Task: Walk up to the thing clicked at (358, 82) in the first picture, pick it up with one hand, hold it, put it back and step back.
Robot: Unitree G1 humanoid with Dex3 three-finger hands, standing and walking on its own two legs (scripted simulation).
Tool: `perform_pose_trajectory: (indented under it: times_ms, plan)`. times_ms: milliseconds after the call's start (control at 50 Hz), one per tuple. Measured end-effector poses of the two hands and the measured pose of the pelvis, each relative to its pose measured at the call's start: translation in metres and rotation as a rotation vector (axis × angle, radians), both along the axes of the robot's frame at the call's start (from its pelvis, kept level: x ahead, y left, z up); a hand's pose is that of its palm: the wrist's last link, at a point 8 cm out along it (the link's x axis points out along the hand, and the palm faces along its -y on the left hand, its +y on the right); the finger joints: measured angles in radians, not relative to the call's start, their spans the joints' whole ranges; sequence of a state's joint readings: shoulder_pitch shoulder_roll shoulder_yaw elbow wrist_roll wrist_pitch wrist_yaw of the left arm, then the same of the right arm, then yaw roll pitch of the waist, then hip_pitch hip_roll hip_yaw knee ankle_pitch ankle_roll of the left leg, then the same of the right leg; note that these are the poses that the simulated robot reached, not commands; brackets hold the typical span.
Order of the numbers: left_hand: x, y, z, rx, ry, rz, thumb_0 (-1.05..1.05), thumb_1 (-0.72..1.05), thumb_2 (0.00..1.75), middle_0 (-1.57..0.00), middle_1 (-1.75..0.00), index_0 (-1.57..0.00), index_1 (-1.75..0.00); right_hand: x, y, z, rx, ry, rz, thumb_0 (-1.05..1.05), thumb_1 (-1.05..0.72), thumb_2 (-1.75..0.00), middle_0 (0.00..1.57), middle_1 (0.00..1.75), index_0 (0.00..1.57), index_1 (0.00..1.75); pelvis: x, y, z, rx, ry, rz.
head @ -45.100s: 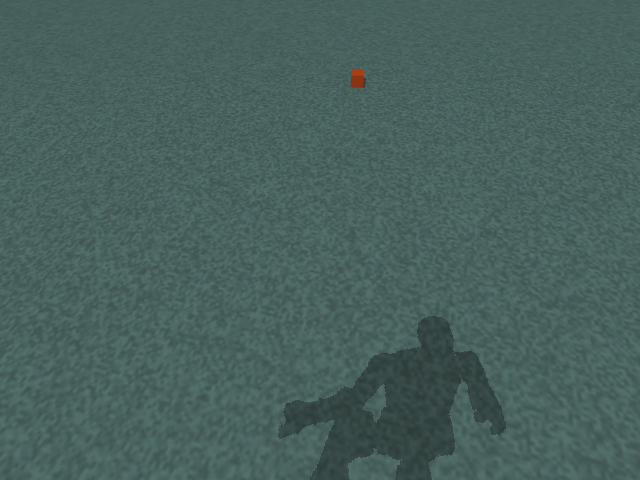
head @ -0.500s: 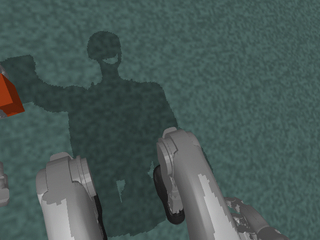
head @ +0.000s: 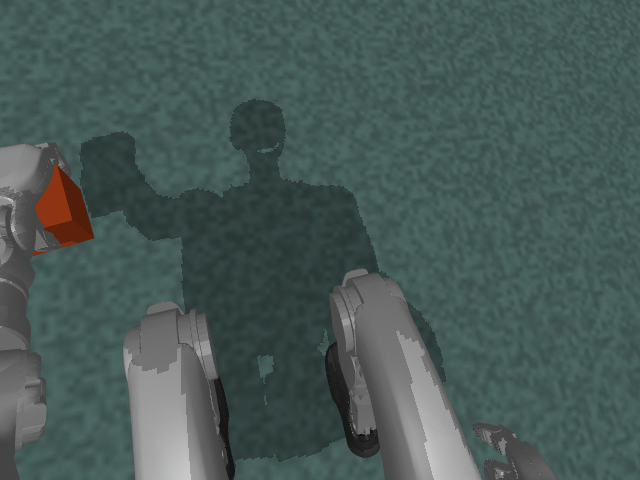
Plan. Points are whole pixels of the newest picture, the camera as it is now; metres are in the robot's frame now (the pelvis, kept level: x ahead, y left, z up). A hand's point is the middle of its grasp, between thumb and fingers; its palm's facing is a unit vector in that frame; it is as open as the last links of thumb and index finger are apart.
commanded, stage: lift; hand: left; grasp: from above
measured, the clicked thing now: (44, 212) +0.47 +0.31 -0.16
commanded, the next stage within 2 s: hold in 1.30 s
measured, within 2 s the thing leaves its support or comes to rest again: neither
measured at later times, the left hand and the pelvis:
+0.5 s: hand out of the picture +0.38 +0.30 +0.06, palm faces -0.43 -0.14 -0.89, open 10.9 cm; pelvis +0.01 +0.00 +0.15, yaw +4 degrees
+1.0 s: hand out of the picture +0.35 +0.27 +0.22, palm faces -0.45 -0.14 -0.88, open 10.9 cm; pelvis +0.04 +0.00 +0.31, yaw +6 degrees
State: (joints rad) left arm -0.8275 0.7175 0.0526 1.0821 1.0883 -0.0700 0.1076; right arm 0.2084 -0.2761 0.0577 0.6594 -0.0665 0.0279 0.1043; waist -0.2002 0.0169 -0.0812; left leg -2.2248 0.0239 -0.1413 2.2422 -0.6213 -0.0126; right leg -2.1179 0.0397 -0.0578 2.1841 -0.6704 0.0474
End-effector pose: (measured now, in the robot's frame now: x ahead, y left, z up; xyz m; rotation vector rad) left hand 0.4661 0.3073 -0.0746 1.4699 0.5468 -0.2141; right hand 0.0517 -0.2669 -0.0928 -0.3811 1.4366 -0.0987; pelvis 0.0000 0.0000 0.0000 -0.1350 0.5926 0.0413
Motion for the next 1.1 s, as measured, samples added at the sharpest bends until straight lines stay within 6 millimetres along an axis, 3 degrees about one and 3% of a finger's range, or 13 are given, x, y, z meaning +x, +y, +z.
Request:
perform_pose_trajectory:
  times_ms: [160, 320, 500, 740, 900, 1100]
  plan:
    - [-0.023, 0.004, 0.052, -0.004, -0.015, -0.002, 0.00, -0.18, 0.73, -0.62, -0.72, -0.58, -0.74, 0.027, 0.002, 0.028, 0.007, -0.090, -0.001, 0.00, -0.91, -0.90, 0.20, 0.30, 0.20, 0.30, -0.001, 0.001, 0.034, 0.014, 0.002, 0.012]
    - [-0.048, 0.002, 0.113, -0.016, -0.030, -0.002, 0.00, -0.18, 0.72, -0.62, -0.72, -0.58, -0.73, 0.058, 0.009, 0.069, 0.019, -0.189, 0.006, 0.00, -0.91, -0.90, 0.20, 0.30, 0.20, 0.30, 0.000, 0.002, 0.080, 0.026, -0.024, 0.025]
    - [-0.077, -0.009, 0.188, -0.024, -0.034, 0.011, 0.00, -0.18, 0.73, -0.62, -0.72, -0.58, -0.73, 0.079, 0.016, 0.130, 0.039, -0.262, -0.011, 0.00, -0.90, -0.89, 0.20, 0.30, 0.20, 0.30, 0.006, 0.002, 0.146, 0.048, -0.082, 0.040]
    - [-0.105, -0.023, 0.289, -0.023, -0.028, 0.026, 0.00, -0.18, 0.73, -0.62, -0.72, -0.59, -0.73, 0.089, 0.020, 0.222, 0.050, -0.337, -0.051, 0.01, -0.90, -0.90, 0.20, 0.30, 0.20, 0.30, 0.022, 0.001, 0.240, 0.085, -0.212, 0.055]
    - [-0.112, -0.030, 0.330, -0.013, -0.012, 0.034, 0.00, -0.18, 0.73, -0.62, -0.72, -0.58, -0.73, 0.091, 0.015, 0.269, 0.034, -0.365, -0.070, 0.01, -0.90, -0.90, 0.20, 0.30, 0.20, 0.30, 0.036, 0.003, 0.285, 0.101, -0.279, 0.059]
    - [-0.106, -0.041, 0.368, -0.016, -0.025, 0.036, 0.00, -0.18, 0.73, -0.62, -0.72, -0.58, -0.73, 0.095, 0.015, 0.306, 0.038, -0.355, -0.074, 0.01, -0.90, -0.90, 0.20, 0.30, 0.20, 0.30, 0.053, 0.005, 0.325, 0.118, -0.343, 0.057]
